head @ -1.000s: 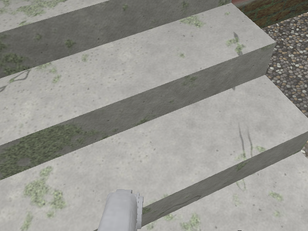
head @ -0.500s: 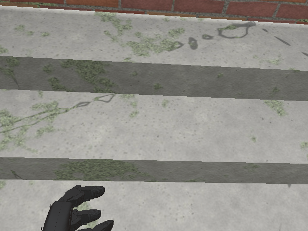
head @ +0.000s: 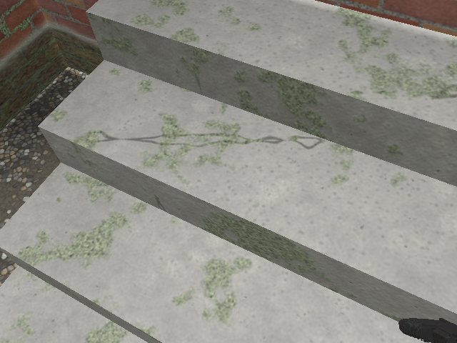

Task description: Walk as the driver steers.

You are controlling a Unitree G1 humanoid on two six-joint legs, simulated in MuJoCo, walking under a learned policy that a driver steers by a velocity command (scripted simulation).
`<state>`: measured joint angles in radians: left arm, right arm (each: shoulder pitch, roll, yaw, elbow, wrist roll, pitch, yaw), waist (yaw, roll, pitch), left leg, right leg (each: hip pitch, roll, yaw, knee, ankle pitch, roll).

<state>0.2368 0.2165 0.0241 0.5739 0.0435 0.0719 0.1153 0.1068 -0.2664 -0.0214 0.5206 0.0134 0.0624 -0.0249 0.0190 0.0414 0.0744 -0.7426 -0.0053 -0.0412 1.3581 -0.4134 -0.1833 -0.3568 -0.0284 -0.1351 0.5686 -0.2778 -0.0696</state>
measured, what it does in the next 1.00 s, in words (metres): steps on the spot, turning right: left foot, then right foot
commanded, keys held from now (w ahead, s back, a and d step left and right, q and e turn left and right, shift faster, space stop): shift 0.14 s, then e+shift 0.58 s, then w+e+shift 0.28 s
